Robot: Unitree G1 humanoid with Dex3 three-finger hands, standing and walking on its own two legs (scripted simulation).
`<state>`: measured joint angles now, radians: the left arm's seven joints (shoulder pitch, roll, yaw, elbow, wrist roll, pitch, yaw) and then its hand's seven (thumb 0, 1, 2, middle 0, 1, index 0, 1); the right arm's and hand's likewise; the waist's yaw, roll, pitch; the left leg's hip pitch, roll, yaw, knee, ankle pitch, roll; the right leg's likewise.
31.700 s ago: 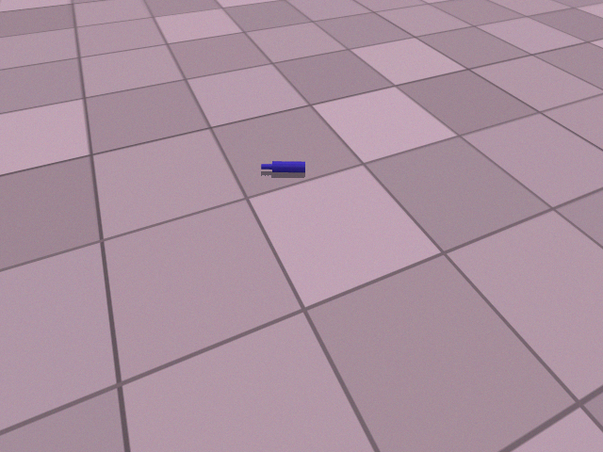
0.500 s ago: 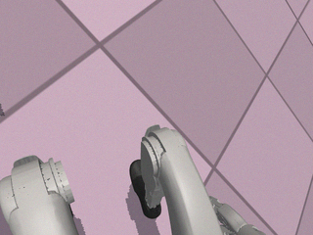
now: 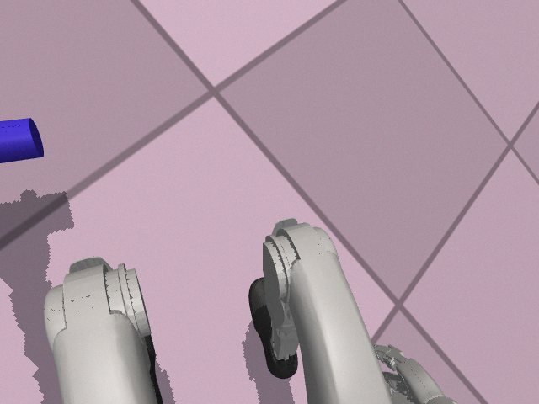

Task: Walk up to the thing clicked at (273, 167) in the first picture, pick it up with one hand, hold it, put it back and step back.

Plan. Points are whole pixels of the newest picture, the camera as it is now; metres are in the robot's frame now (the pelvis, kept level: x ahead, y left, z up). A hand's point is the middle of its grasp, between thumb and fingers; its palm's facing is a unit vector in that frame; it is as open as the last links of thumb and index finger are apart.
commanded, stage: lift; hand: left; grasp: from above
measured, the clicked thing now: out of the picture +0.48 +0.38 -0.20
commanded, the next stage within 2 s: hold in 1.68 s
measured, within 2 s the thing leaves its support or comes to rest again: neither
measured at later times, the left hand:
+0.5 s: hand out of the picture +0.41 +0.35 -0.05, palm faces -0.45 -0.16 -0.88, open 8.5 cm
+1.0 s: hand out of the picture +0.34 +0.31 +0.17, palm faces -0.42 -0.17 -0.89, open 8.6 cm
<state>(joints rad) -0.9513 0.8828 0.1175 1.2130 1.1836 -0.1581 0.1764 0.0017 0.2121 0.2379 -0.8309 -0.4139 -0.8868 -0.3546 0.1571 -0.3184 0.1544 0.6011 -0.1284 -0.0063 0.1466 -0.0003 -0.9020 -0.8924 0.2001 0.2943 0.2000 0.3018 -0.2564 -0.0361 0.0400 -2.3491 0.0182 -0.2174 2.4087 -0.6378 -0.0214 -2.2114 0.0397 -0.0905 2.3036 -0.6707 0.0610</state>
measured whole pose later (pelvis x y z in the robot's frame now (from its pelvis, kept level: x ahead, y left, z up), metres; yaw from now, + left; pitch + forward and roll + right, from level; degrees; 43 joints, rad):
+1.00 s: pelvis +0.01 +0.00 +0.24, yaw +8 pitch +24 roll -4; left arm -0.38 0.55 -0.06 0.64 0.95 0.01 0.00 -0.01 0.22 0.30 -0.78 -0.46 -0.82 -0.41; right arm 0.17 -0.25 0.00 0.64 0.02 0.05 -0.02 0.00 -0.88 -0.89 0.20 0.29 0.20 0.30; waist -0.10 0.05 -0.16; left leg -1.48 0.06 -0.07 1.60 -0.55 -0.01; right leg -1.41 0.00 -0.02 1.56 -0.57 0.04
